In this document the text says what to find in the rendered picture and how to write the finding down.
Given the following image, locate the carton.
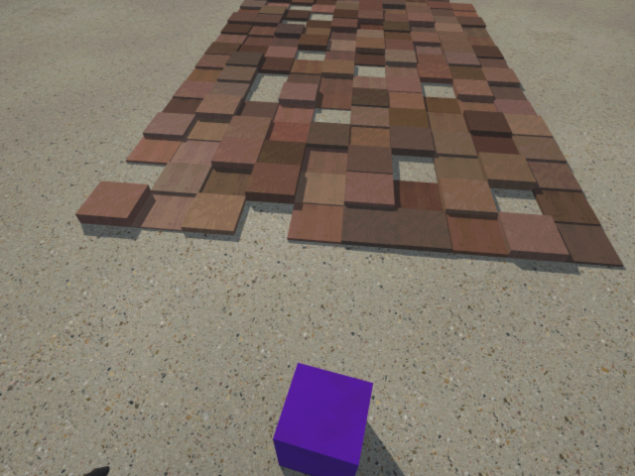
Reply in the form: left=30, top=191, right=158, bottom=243
left=273, top=363, right=373, bottom=476

